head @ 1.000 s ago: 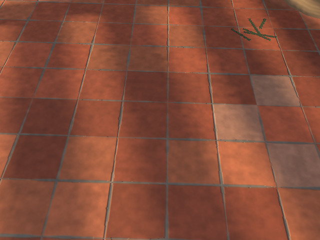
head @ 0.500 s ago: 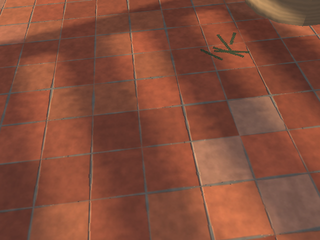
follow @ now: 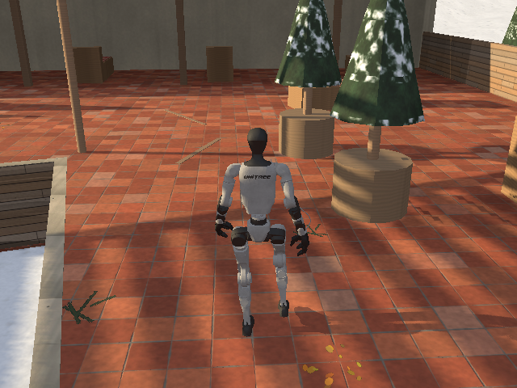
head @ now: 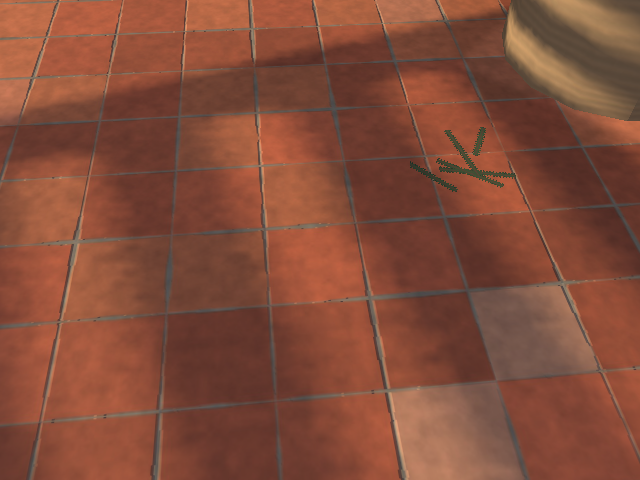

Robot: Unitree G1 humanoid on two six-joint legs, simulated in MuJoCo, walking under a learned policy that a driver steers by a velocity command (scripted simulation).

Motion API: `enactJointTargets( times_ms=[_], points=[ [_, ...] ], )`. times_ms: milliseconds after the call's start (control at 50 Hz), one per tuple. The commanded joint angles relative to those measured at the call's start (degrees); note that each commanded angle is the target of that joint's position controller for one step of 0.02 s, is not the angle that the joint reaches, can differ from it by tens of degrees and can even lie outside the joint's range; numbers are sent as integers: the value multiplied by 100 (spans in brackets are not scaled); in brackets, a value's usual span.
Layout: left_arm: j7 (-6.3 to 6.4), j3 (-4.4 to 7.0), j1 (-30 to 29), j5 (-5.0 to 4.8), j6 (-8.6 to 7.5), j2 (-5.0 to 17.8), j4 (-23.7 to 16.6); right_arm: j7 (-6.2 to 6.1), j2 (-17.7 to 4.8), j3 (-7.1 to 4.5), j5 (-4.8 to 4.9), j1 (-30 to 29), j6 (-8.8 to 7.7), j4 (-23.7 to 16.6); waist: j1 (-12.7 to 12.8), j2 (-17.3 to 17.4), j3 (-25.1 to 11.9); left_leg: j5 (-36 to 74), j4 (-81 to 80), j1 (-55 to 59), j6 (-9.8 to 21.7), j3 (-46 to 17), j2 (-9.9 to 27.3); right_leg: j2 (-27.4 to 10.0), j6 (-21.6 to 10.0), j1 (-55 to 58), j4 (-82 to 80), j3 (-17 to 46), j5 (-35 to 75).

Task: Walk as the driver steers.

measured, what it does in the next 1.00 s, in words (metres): walks ahead, turning left: right foot, then left foot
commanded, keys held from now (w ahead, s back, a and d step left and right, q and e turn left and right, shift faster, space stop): w+q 1.00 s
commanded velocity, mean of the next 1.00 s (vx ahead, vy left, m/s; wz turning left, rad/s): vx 0.50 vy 0.00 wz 0.55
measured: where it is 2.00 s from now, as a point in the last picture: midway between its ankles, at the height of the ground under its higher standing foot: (205, 391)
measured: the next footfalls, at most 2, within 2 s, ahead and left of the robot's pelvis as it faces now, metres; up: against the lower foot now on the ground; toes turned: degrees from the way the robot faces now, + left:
right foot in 0.18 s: +0.27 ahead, -0.13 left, +0.00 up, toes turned +8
left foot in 0.70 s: +0.46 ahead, +0.16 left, +0.00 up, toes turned +30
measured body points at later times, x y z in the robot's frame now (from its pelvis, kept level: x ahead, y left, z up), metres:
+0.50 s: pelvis +0.25 -0.03 +0.00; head +0.28 -0.04 +0.45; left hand +0.19 +0.24 -0.12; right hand +0.47 -0.25 -0.12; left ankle +0.29 +0.12 -0.67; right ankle +0.23 -0.14 -0.75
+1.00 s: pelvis +0.48 +0.12 +0.00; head +0.50 +0.15 +0.45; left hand +0.46 +0.41 -0.12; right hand +0.66 -0.10 -0.12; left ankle +0.43 +0.14 -0.75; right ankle +0.67 +0.02 -0.67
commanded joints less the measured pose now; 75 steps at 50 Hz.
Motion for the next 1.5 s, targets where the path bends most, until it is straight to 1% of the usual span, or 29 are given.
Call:
enactJointTargets(
  times_ms=[20, 100, 180, 200, 220, 240, 260, 320, 480, 620, 660, 700, 720, 740, 760, 780, 820, 860, 920, 1060, 1140, 1220, 1240, 1260, 1280, 1300, 1340, 1440, 1500],
  points=[
    [-8, 31, -523, -54, -47, 333, -467, -17, -939, -246, 5, 38, -80, -334, -22, 553, 86, 954, -711, -464, 769, -1202, 1278, 194, 149, 308, -783, -253, 702],
    [28, 44, -897, -119, -113, 438, -658, -50, -1019, -293, -64, 187, -44, -362, -132, 630, -54, 1512, -180, -104, 605, -1473, 1378, 374, 105, 650, -1361, -179, 597],
    [158, 228, 512, -49, -307, 876, -323, -70, -1025, -316, -58, -159, -66, -538, 593, 275, -626, 1474, 1493, -558, 220, -1542, 986, 320, -256, 2843, -2356, 69, -36],
    [253, 340, 1440, 95, -352, 1341, -288, -47, -594, -195, 6, -205, -120, -745, 965, -509, -1472, 408, 3127, -1120, 49, -939, 580, -1064, -582, 4008, -2649, 1410, -1224],
    [270, 468, 1402, 93, -233, 1803, -265, -49, -310, -136, 127, 316, -93, -953, 613, -1771, -1695, -2252, 4284, -2752, -74, -254, -159, -2096, -1123, 4760, -3411, 3725, -2090],
    [249, 406, 1096, 37, -156, 1305, -314, -100, -747, -191, -39, 338, 28, -724, 454, -851, -1111, -1996, 4953, -3179, -28, -310, 398, -2012, -1211, 4207, -3381, 3712, -2570],
    [221, 285, 781, -14, -160, 799, -401, -46, -791, -213, -92, 12, 58, -695, 431, -204, -571, -1432, 5002, -3144, -40, -340, 593, -1688, -1103, 3636, -3406, 2866, -2132],
    [210, 206, 656, -61, -253, 498, -268, 106, -595, -193, -200, -310, 187, -755, 265, -476, -177, -798, 4730, -2835, -252, -170, 928, -1019, -848, 2921, -3627, 1048, -3],
    [157, 308, 1156, -132, -365, 597, 100, 302, -401, -82, -194, -1561, 312, -1258, 343, -325, 47, 423, 3840, -3454, -485, 112, 1061, -928, -990, 3112, -3884, -460, 1545],
    [208, 400, 1540, -126, -252, 872, 382, 387, -372, 20, -236, -2491, 275, -1641, 525, -316, 280, 308, 2048, -2681, -33, 838, 854, -1063, -776, 3593, -3488, -1278, 2529],
    [241, 436, 1582, -118, -170, 1051, 448, 323, -462, -28, -267, -2218, 275, -1598, 356, -419, 24, -304, 1866, -2077, 212, 1075, 480, -1082, -699, 3836, -2623, -1518, 4367],
    [253, 449, 1533, -141, -64, 1168, 428, 208, -685, -179, -314, -822, 189, -1183, -282, -205, -809, -318, 1297, -333, 547, 1033, 54, -969, -576, 3413, -508, -1725, 4595],
    [236, 385, 1588, -99, -63, 959, 249, 99, -1164, -348, -354, 70, 170, -951, -593, 416, -1456, -1021, 1060, 1172, 822, -261, 947, -802, -395, 2158, 1212, -1737, 2568],
    [109, 266, 1720, -100, -93, 349, -198, 37, -1852, -488, -230, -221, 196, -1087, -105, 1746, -1837, -1005, 468, 2651, 1616, -3416, 2536, 379, -33, -356, 3078, -1284, -2280],
    [105, 359, 879, -51, -138, 857, -328, 1, -1715, -485, -82, 37, 258, -1133, -550, 709, -1774, -593, -41, 2563, 1605, -3870, 2548, 364, -63, -966, 3375, -180, -1941],
    [85, 331, 633, -157, -200, 768, -427, -51, -1516, -428, -69, -243, 261, -1020, -332, 529, -971, 145, -39, 1933, 1494, -2901, 2425, 74, -129, -1156, 3140, -121, -1274],
    [111, 299, 824, -89, -199, 682, -277, -80, -1040, -294, -30, -710, 187, -1009, 173, 179, -305, 1552, -131, 566, 1132, -1885, 1839, -216, -108, -411, 2223, -108, -876],
    [85, 295, 1086, 37, 2, 640, -217, -67, -854, -219, 9, -882, 90, -1047, 423, 295, -394, 2056, -270, 19, 1080, -1478, 1541, -236, 16, 151, 1884, -109, -892],
    [37, 272, 791, 39, 141, 495, -330, -41, -1000, -261, 3, -611, -8, -944, 398, 301, -272, 1834, -481, -243, 1073, -1345, 1320, -172, 142, -15, 1339, -223, -487],
    [-10, 215, -746, -15, 98, 461, -800, -83, -1039, -284, -7, 231, -15, -726, -158, 484, 32, 1760, -398, 408, 816, -1621, 1218, 66, 187, -677, -380, -170, 798],
    [-11, 144, -1083, -68, -22, 399, -934, -171, -1000, -253, -55, 487, 25, -603, -272, 545, 65, 3581, 235, 701, 570, -1449, 1187, 431, -12, -175, -1194, -352, 866],
    [141, 262, 473, -24, -200, 729, -454, -216, -1101, -237, -1, 41, -44, -620, 518, 595, -525, 4695, 1825, 500, 12, -1343, 878, 693, -487, 2144, -2306, -348, 1358],
    [202, 311, 1167, 36, -298, 984, -350, -194, -907, -182, 65, 5, -99, -757, 772, 294, -1105, 3170, 2988, -212, -123, -1251, 603, -176, -696, 3497, -2162, 315, 2755],
    [200, 395, 1434, 66, -270, 1437, -385, -238, -336, -89, 214, 873, -75, -780, 422, -1144, -2002, -2069, 5000, -1434, -327, -618, -303, -2121, -1589, 5017, -1542, 2138, 6383],
    [143, 424, 1488, -188, -155, 1288, -373, -313, -806, -157, 90, 1187, 5, -638, 408, -939, -2581, -2532, 5775, -1842, -332, -660, -358, -2291, -2063, 4952, -1794, 3054, 6381],
    [128, 314, 1021, -257, -130, 817, -445, -308, -905, -186, -26, 789, 79, -502, 313, -204, -1857, -2001, 5847, -1904, -398, -839, -107, -1896, -1907, 4170, -2099, 2394, 5522],
    [143, 116, 469, -215, -134, 250, -393, -214, -706, -123, -80, 151, 168, -579, 216, -111, -894, -1664, 5190, -1961, -510, -730, 216, -1223, -1459, 3171, -2533, 1321, 4706],
    [141, 93, 268, -117, -167, 420, -85, -113, -366, -10, -106, 208, 456, -396, -116, -494, -801, -1268, 3722, -808, -660, -281, 276, -685, -1297, 1930, -2976, 312, 4004],
    [132, 110, 375, -112, -70, 510, 67, -145, -310, 79, -132, -230, 543, -357, 54, -715, -757, -1122, 2648, -513, -633, -14, 460, -600, -1258, 1752, -3139, 323, 2218]
  ],
)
